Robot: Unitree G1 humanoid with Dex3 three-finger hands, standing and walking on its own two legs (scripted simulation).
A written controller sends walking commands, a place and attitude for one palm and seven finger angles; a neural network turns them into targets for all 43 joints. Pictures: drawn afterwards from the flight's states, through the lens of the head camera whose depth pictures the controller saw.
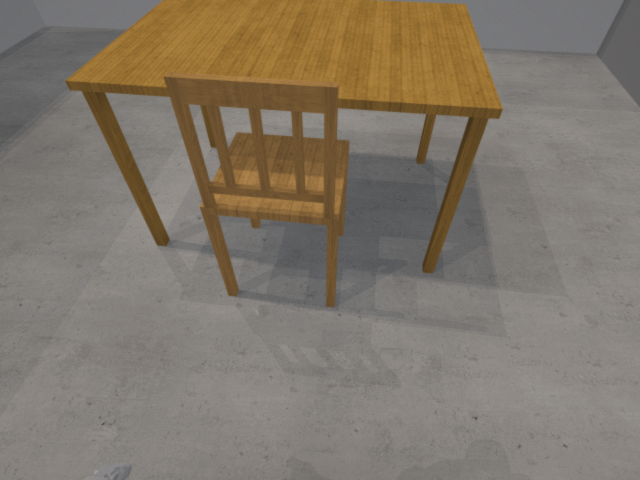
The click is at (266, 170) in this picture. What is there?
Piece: chair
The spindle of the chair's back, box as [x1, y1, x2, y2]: [248, 108, 269, 190]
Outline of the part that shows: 248,108 261,190 268,190 269,181 259,109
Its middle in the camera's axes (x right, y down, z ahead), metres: -0.15 -0.22 +0.96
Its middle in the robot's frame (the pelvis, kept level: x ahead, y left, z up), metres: +0.85 +0.20 -0.10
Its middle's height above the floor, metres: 0.67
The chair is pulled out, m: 0.00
